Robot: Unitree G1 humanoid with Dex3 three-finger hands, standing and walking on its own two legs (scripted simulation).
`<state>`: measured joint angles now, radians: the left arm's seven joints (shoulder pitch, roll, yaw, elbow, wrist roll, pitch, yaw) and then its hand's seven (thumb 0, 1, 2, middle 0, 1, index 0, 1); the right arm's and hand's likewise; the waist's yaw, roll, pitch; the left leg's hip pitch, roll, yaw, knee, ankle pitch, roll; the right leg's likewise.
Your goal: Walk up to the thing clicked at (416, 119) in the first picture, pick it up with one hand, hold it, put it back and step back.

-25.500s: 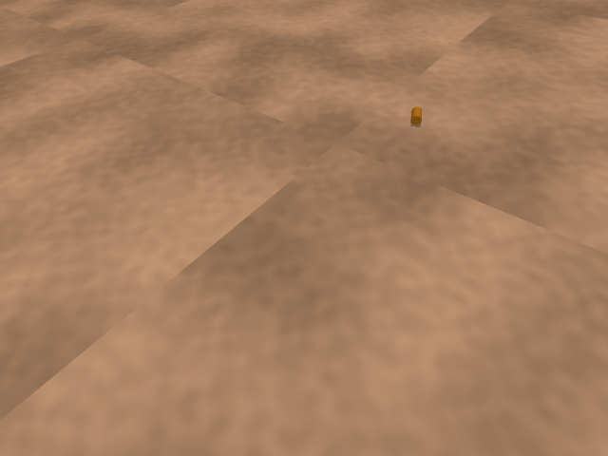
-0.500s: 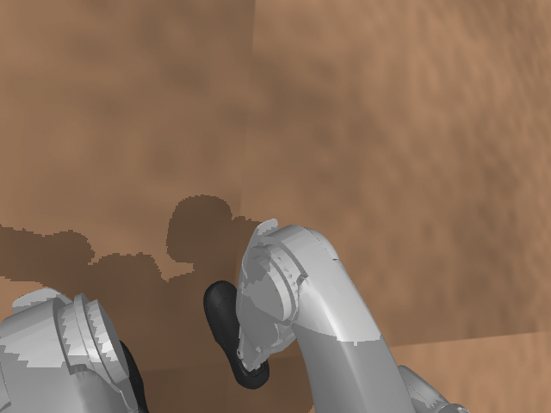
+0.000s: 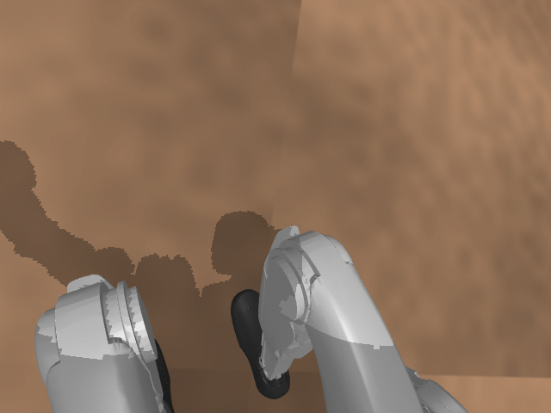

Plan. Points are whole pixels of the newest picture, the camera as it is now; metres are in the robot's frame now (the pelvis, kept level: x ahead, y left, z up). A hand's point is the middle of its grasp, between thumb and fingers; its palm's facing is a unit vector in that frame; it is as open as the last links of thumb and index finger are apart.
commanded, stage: settle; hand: left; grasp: from above
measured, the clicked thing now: out of the picture +0.45 +0.37 -0.24
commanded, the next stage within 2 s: lift in 0.50 s
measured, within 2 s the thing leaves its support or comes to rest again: neither
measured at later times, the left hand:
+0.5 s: hand out of the picture +0.43 +0.36 -0.14, palm faces -0.44 -0.08 -0.89, open 8.6 cm
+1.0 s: hand out of the picture +0.39 +0.37 -0.06, palm faces -0.47 -0.13 -0.87, open 8.6 cm
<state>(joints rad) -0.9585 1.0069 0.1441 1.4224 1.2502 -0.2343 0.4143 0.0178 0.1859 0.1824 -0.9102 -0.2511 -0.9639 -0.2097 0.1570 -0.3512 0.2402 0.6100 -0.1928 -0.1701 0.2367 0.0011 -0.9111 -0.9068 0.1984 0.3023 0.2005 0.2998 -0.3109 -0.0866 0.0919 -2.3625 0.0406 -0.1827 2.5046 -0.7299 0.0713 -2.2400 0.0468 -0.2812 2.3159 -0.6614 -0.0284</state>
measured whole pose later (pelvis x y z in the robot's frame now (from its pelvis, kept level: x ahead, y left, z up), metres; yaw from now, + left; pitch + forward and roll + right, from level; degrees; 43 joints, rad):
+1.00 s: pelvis -0.01 +0.00 +0.07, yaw +8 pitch +37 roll -9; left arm -0.80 0.74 0.03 1.06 1.12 -0.19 0.10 0.00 0.19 0.22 -0.91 -0.20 -0.94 -0.20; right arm 0.22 -0.30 0.05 0.64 -0.05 0.04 0.11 0.00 -0.92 -0.91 0.20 0.30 0.20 0.30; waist -0.18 0.03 -0.13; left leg -2.19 0.01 -0.05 2.20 -0.66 0.07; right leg -2.12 0.02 -0.15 2.11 -0.64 -0.02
